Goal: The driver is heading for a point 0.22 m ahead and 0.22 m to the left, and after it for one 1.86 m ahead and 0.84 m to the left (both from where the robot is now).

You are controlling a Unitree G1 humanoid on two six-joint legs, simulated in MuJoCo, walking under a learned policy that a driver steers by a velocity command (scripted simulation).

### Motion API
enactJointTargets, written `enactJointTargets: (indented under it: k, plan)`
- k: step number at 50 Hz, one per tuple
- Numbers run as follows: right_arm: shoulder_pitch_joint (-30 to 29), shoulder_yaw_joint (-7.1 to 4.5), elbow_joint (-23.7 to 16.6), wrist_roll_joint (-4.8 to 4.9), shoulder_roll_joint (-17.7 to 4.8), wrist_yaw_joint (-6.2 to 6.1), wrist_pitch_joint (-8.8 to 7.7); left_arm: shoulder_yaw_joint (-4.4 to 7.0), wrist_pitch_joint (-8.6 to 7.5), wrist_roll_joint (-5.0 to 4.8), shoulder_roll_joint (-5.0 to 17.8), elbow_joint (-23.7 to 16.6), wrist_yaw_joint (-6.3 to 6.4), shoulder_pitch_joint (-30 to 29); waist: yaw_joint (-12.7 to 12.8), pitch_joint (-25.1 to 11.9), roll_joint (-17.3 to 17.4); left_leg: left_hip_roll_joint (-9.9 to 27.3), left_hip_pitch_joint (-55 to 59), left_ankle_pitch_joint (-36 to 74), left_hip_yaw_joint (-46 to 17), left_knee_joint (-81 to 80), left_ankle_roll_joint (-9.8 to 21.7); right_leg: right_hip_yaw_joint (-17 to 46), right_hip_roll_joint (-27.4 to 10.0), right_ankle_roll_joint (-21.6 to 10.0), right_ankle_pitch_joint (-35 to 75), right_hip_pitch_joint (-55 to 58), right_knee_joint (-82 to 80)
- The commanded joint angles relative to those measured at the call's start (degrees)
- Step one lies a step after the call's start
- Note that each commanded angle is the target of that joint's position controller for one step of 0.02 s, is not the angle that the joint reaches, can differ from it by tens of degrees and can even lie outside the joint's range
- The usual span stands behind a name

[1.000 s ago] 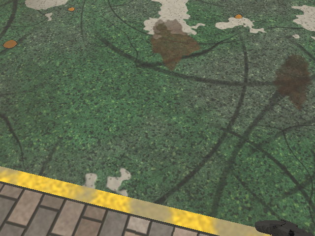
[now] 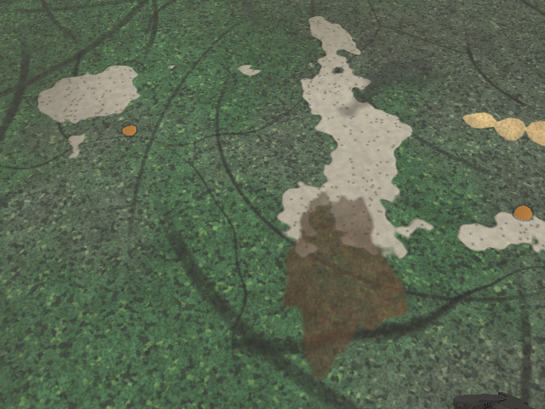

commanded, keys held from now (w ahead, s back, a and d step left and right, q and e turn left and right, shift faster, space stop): w+q+shift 0.84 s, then w+shift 0.16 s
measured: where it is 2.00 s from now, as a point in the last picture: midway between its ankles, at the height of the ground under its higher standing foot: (39, 112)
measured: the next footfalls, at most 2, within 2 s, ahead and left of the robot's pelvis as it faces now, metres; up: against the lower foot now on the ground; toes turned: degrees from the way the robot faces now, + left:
left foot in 0.06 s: +0.26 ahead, +0.02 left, +0.00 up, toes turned +8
right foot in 0.48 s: +0.71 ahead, -0.05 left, +0.00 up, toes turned +30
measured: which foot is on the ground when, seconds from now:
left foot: up 0.00-0.04, down 0.06-0.48, up 0.50-0.92, down 0.94-1.00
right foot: down 0.00-0.06, up 0.08-0.46, down 0.48-0.94, up 0.96-1.00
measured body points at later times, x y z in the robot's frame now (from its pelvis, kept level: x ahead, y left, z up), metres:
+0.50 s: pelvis +0.48 +0.01 -0.01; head +0.52 +0.03 +0.44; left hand +0.64 +0.32 -0.05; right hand +0.59 -0.29 -0.12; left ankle +0.23 +0.01 -0.69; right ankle +0.68 -0.06 -0.72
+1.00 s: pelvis +0.83 +0.27 -0.02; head +0.85 +0.29 +0.43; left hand +0.61 +0.40 -0.15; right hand +1.15 +0.29 -0.10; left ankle +0.87 +0.34 -0.72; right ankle +0.77 -0.02 -0.59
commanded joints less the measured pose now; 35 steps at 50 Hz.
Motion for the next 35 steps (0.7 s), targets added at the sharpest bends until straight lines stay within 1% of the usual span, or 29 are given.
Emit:
enactJointTargets:
  k: [1,2,3,4,5,6,7,8,9,10,11,12,14,16,18,20,21,22,23,24,25,26,27,28,29,30,32,33,35]
  plan:
    - [16.45,-2.31,1.85,-0.05,-7.54,-0.35,-0.01,3.18,1.09,0.44,15.05,-6.00,2.45,-6.33,-13.45,-6.35,-8.55,-7.60,28.75,-4.45,2.82,-0.73,2.84,1.19,-16.09,1.12,90.77,-12.50,22.95]
    - [29.42,-3.91,5.74,-0.12,-10.22,-1.15,0.22,3.69,2.11,1.15,15.96,-7.50,2.43,-10.26,-19.25,-11.49,-8.33,-7.47,40.92,-8.96,-0.81,-1.07,5.26,3.01,-17.03,0.22,88.17,-17.43,39.51]
    - [35.88,-5.65,7.77,0.63,-12.18,-2.48,0.47,4.26,2.83,1.41,15.86,-7.96,1.47,-13.18,-21.86,-11.94,-3.18,-4.76,49.28,-13.10,-6.83,-6.22,8.26,2.85,-11.36,-0.52,56.78,-26.28,63.37]
    - [29.85,-6.47,7.98,1.29,-14.69,-3.39,1.11,2.01,1.74,2.46,6.52,-11.10,0.13,-14.95,-13.77,-5.90,11.59,1.40,53.23,-3.34,-19.52,-2.44,10.09,6.46,-1.36,-0.19,-2.25,-47.87,83.85]
    - [26.64,-7.31,5.67,-0.49,-19.34,-3.33,1.49,1.06,0.41,0.32,5.40,-17.86,-0.31,-11.02,-8.10,-16.57,12.77,10.85,65.95,-15.63,-47.22,-13.88,22.28,18.82,-0.43,1.34,-6.07,-64.59,91.59]
    - [24.89,-7.18,4.13,-0.81,-15.85,-3.82,1.54,0.51,-1.18,1.03,7.52,-18.54,-0.51,-14.25,-8.82,-13.50,2.48,14.16,62.03,-31.64,-57.46,-26.57,20.48,23.09,-3.40,0.04,-1.78,-68.75,85.33]
    - [22.97,-6.28,4.62,-0.77,-11.39,-4.13,1.31,0.85,-1.64,1.03,9.42,-18.04,-0.81,-16.01,-6.06,-4.88,-5.90,12.90,51.17,-33.86,-53.67,-29.98,16.92,23.19,-6.21,-0.11,2.57,-66.95,77.92]
    - [20.93,-5.77,4.80,-0.40,-10.01,-4.15,0.79,0.78,-1.14,2.08,8.98,-18.06,-0.79,-17.09,-3.02,-1.29,-8.56,10.35,42.16,-29.06,-48.83,-30.31,14.63,22.85,-7.73,0.59,3.05,-62.99,73.37]
    - [19.69,-5.52,3.91,-0.04,-9.98,-4.42,-0.28,0.47,0.17,3.27,8.60,-18.09,-0.84,-16.44,-0.96,0.04,-8.83,8.19,35.01,-23.19,-45.22,-29.99,14.05,23.16,-9.07,1.79,2.82,-58.78,69.52]
    - [18.79,-4.92,3.88,0.36,-8.72,-4.58,-1.15,0.25,1.73,3.85,8.14,-18.12,-1.04,-16.51,0.51,1.52,-9.35,5.61,28.61,-20.84,-41.01,-30.51,13.16,22.64,-10.60,3.07,2.57,-55.62,65.84]
    - [18.35,-4.79,3.50,0.66,-8.95,-4.48,-1.96,0.00,2.79,3.93,7.56,-18.99,-1.27,-17.63,0.95,2.13,-8.69,3.38,23.58,-19.53,-37.58,-31.22,12.46,21.62,-11.56,4.06,2.61,-52.82,60.40]
    - [18.15,-5.08,3.00,0.68,-10.11,-4.37,-2.58,-0.29,3.22,3.85,7.23,-20.54,-1.54,-20.86,0.25,2.86,-7.92,1.06,20.23,-16.72,-34.67,-32.37,11.90,19.93,-11.77,4.71,5.60,-50.87,54.61]
    - [19.99,-5.46,2.95,0.59,-10.63,-4.12,-3.08,-0.99,3.29,2.69,6.25,-23.70,-2.14,-27.98,-2.32,3.86,-5.10,-1.90,17.74,-9.25,-31.31,-32.35,9.95,18.15,-11.07,4.95,16.32,-47.38,42.61]
    - [22.58,-6.12,3.10,1.03,-11.43,-3.47,-3.00,-1.43,3.17,1.52,5.59,-25.23,-2.37,-31.57,-5.39,1.94,-2.08,-3.16,21.67,-1.63,-30.17,-30.61,7.21,17.11,-8.74,3.72,26.33,-44.39,32.71]
    - [24.97,-6.57,3.17,1.22,-12.06,-3.09,-2.77,-1.36,3.00,0.91,6.37,-26.60,-2.26,-33.94,-7.86,0.04,0.41,-1.99,28.46,4.90,-31.54,-28.42,5.74,16.90,-6.59,2.68,29.26,-43.61,27.08]
    - [24.61,-6.86,2.70,1.03,-12.40,-3.49,-2.48,-1.06,2.63,0.80,7.67,-27.57,-2.00,-34.23,-7.66,-0.82,1.58,-0.93,33.04,8.68,-32.79,-24.97,3.94,18.08,-5.28,1.86,28.11,-40.33,20.69]
    - [23.55,-7.05,2.22,0.92,-13.23,-3.74,-2.46,-0.49,2.45,0.79,9.11,-26.97,-1.66,-31.50,-6.21,-2.71,1.93,-0.85,34.51,14.39,-33.39,-21.20,2.59,18.40,-3.80,1.43,25.94,-35.33,18.51]
    - [22.52,-7.34,1.86,0.54,-14.79,-3.74,-2.53,0.71,2.22,0.60,11.96,-25.39,-1.02,-25.60,-3.24,-6.98,1.72,-0.98,36.21,21.79,-33.31,-13.68,1.19,18.62,-2.30,0.76,21.36,-28.35,18.90]
    - [19.53,-7.69,1.22,0.34,-16.85,-3.48,-2.74,1.99,1.90,0.38,14.44,-23.03,-0.23,-14.92,3.55,-12.57,1.42,-2.25,33.52,23.12,-32.12,-1.41,-0.05,18.45,-2.82,0.13,17.43,-16.74,19.07]
    - [16.53,-6.81,-0.19,0.11,-13.75,-3.23,-3.41,3.57,1.73,1.21,17.98,-20.38,0.99,-1.61,9.90,-19.29,0.04,-4.44,24.66,14.27,-29.73,14.87,-0.90,23.40,-9.27,-1.13,7.24,-1.65,22.24]
    - [16.91,-4.05,-2.87,0.77,-2.96,-3.63,-3.84,4.47,1.66,3.68,21.45,-18.83,1.66,5.48,8.87,-24.14,-15.03,-9.67,8.61,-34.95,-23.62,33.67,-1.17,43.64,-26.07,-2.56,-10.48,11.24,17.62]
    - [23.44,-2.98,-5.75,2.79,-4.21,-3.75,-3.37,5.37,2.00,3.48,23.35,-19.74,0.73,-2.34,1.17,-28.70,-27.79,-8.75,-1.78,-34.41,-19.48,42.38,-1.37,73.68,-33.10,-8.20,-21.25,10.79,4.75]
    - [18.17,-3.38,-3.33,0.82,-8.53,-4.19,-1.96,4.27,2.46,3.01,15.32,-21.73,0.30,-10.20,1.55,-17.59,-13.82,-3.37,-4.56,-26.85,-17.47,43.24,-1.39,64.64,-28.66,-8.03,-28.38,0.82,3.20]
    - [14.75,-3.68,-3.63,-0.26,-9.39,-3.37,-1.32,3.34,2.73,2.41,11.56,-21.17,0.06,-12.44,1.32,-10.87,-6.84,-1.18,-3.68,-22.60,-15.57,39.99,-2.11,52.21,-25.57,-7.21,-17.82,-7.14,4.35]
    - [12.75,-3.69,-3.84,-0.72,-8.83,-2.49,-0.69,3.00,2.78,2.69,10.20,-19.66,-0.14,-11.91,0.79,-7.71,-2.95,0.58,-2.22,-21.78,-15.07,38.08,-2.72,43.88,-23.22,-6.22,-7.00,-12.35,4.18]
    - [11.01,-3.31,-5.25,-1.40,-7.03,-1.47,-0.02,2.61,2.48,2.42,9.37,-17.25,-0.03,-9.50,0.06,-5.20,-3.89,2.21,-1.83,-21.69,-15.31,36.95,-3.00,37.33,-21.49,-5.57,-0.65,-16.02,3.61]
    - [8.39,-2.20,-7.93,-1.36,-4.00,-0.37,1.47,2.13,1.34,1.09,7.27,-13.66,-0.99,-6.63,-1.44,-2.53,-6.55,4.44,-3.77,-20.97,-14.75,36.19,-3.24,29.35,-20.57,-4.11,8.19,-18.77,1.90]
    - [6.74,-1.84,-9.20,-1.37,-3.58,-0.06,1.90,2.12,0.80,0.58,7.10,-12.90,-1.40,-6.39,-1.94,-1.81,-6.39,4.89,-4.98,-19.36,-14.30,35.67,-3.29,25.60,-20.43,-3.75,12.90,-19.47,0.90]
    - [3.84,-1.44,-11.26,-1.23,-3.73,0.38,2.24,2.18,0.11,0.49,7.46,-12.31,-1.78,-7.69,-3.15,-0.95,-5.84,4.56,-4.29,-13.78,-12.71,32.62,-3.39,16.74,-18.32,-2.70,20.43,-22.06,-1.32]
Over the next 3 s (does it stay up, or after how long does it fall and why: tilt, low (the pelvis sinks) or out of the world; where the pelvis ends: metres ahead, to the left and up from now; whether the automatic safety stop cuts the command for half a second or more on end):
stays up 2.38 0.89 0.01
